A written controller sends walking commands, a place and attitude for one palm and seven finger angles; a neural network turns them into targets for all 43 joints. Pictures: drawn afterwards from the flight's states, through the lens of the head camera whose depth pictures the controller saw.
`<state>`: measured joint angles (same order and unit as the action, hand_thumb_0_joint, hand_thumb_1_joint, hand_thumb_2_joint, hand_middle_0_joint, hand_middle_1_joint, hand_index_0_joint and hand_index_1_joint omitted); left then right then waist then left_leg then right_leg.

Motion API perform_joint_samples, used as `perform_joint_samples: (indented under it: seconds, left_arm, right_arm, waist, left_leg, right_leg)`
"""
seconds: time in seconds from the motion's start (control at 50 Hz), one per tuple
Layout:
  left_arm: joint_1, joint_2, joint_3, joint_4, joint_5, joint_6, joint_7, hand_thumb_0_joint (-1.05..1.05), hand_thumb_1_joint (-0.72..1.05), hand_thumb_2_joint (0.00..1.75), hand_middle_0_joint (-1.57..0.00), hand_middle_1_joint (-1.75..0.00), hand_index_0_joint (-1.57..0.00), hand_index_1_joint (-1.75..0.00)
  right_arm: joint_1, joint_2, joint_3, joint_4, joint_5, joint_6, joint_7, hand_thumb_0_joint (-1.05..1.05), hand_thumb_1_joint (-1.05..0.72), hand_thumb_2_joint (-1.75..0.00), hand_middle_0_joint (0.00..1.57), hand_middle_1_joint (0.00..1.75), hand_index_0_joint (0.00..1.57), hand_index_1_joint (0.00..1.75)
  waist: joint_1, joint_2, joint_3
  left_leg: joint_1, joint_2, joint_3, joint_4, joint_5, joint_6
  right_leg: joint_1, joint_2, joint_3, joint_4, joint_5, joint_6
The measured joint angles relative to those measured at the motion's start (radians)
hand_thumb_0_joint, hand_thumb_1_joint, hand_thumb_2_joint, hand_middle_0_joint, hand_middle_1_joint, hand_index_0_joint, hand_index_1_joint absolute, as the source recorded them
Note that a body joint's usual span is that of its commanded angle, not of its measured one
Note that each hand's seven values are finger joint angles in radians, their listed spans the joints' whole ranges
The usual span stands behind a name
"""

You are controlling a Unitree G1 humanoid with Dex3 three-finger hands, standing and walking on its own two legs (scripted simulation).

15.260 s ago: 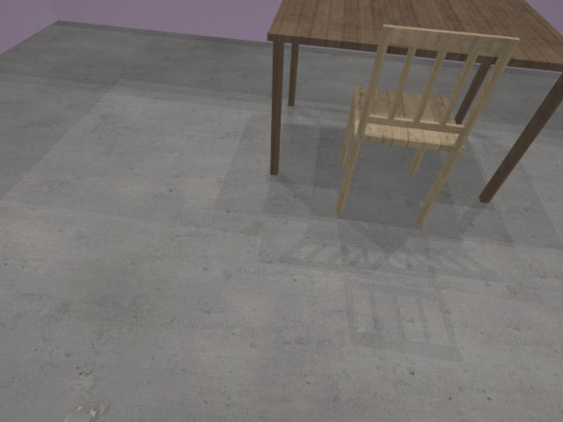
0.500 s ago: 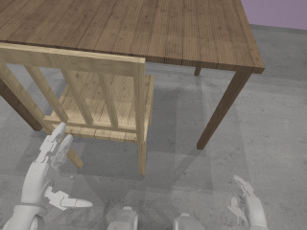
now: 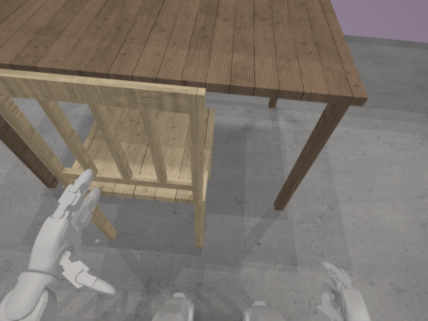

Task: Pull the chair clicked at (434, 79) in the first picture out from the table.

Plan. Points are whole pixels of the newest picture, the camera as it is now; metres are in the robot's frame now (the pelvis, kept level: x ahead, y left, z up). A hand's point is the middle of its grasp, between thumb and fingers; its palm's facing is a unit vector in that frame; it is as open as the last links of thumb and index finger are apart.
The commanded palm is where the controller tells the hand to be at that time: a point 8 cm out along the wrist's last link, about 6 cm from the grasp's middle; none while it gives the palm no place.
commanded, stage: raise the hand toward the chair's back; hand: left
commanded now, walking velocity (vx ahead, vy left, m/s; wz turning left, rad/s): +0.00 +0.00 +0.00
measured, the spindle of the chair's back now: (114, 145) +0.47 +0.25 -0.01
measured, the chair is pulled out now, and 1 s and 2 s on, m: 0.00 0.00 0.00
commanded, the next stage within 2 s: aim the fingers beside a spindle in 0.38 s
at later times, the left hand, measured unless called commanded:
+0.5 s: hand (104, 242) +0.24 +0.19 +0.05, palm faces -0.02 -1.00 -0.07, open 16.9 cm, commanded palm +0.22 +0.25 +0.05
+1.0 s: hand (124, 236) +0.26 +0.17 +0.02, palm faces -0.08 -1.00 -0.04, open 17.0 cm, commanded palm +0.24 +0.23 +0.03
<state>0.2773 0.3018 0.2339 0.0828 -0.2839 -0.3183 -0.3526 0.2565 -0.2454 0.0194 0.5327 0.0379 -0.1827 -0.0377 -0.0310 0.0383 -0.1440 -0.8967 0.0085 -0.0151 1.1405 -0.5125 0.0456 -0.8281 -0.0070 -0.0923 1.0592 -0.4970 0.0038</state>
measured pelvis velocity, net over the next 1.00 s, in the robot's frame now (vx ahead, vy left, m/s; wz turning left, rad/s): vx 0.00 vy -0.02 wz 0.00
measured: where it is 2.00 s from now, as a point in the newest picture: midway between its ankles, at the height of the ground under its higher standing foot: outside the picture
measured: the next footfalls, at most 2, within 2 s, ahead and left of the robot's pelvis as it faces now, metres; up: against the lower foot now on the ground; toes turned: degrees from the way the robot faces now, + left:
none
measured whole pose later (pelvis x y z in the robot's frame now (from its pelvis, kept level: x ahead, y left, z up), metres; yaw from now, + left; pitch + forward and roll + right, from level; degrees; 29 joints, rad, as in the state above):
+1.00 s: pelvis +0.00 -0.02 -0.01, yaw +0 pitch +18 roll -3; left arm 0.23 0.27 0.21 0.14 -0.28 -0.38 -0.33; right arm 0.23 -0.25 0.00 0.54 0.03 -0.17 -0.04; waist -0.04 0.04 -0.16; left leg -0.96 0.02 -0.02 1.18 -0.53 0.02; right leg -0.91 0.00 -0.10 1.13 -0.53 -0.03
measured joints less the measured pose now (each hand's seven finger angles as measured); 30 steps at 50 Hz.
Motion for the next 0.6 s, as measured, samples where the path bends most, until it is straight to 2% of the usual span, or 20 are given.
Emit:
perform_joint_samples:
  seconds: [0.06,0.22,0.36,0.5,0.6]
  left_arm:
    - [0.022,-0.005,-0.007,-0.012,-0.004,0.005,0.006,-0.01,-0.50,0.30,-0.06,-0.08,-0.06,-0.08]
    - [0.018,-0.016,0.005,-0.024,0.005,-0.072,0.049,-0.01,-0.50,0.30,-0.06,-0.08,-0.06,-0.08]
    - [0.023,-0.015,-0.015,-0.003,0.004,-0.029,0.015,-0.01,-0.50,0.30,-0.06,-0.08,-0.06,-0.08]
    - [0.025,-0.022,-0.002,-0.021,-0.006,-0.067,0.034,-0.01,-0.50,0.30,-0.07,-0.08,-0.06,-0.08]
    - [-0.007,-0.017,-0.002,0.027,-0.002,-0.058,0.013,-0.01,-0.50,0.30,-0.06,-0.08,-0.06,-0.08]
  right_arm:
    - [0.008,0.001,-0.007,-0.004,-0.001,-0.005,-0.001,0.02,-0.91,-0.90,0.20,0.30,0.20,0.30]
    - [0.001,0.000,-0.014,0.001,-0.007,-0.010,0.007,0.02,-0.91,-0.90,0.20,0.30,0.20,0.30]
    - [-0.019,0.003,-0.005,-0.010,-0.001,-0.002,0.001,0.02,-0.91,-0.90,0.20,0.30,0.20,0.30]
    - [-0.021,0.009,-0.003,-0.007,-0.004,-0.008,-0.004,0.02,-0.91,-0.90,0.20,0.30,0.20,0.30]
    - [-0.027,0.001,-0.001,-0.002,-0.003,-0.004,-0.004,0.01,-0.91,-0.90,0.20,0.30,0.20,0.30]
  waist:
    - [-0.005,-0.004,0.000]
    - [0.000,-0.009,-0.005]
    - [0.003,0.000,0.001]
    - [0.010,-0.002,-0.004]
    - [0.009,0.001,-0.006]
  left_leg:
    - [0.012,0.002,0.006,-0.014,0.003,-0.001]
    - [0.002,0.001,0.000,-0.005,0.002,-0.008]
    - [0.000,0.003,-0.004,-0.005,0.004,-0.013]
    - [0.001,0.006,-0.012,-0.004,0.002,-0.023]
    - [-0.015,0.007,-0.018,0.010,-0.003,-0.028]
  right_leg:
    - [0.007,0.002,0.007,-0.010,0.004,0.000]
    - [-0.003,0.000,0.001,0.006,-0.004,-0.007]
    - [-0.006,0.003,-0.003,0.010,-0.005,-0.014]
    - [-0.005,0.006,-0.011,0.014,-0.011,-0.023]
    - [-0.020,0.007,-0.016,0.029,-0.019,-0.028]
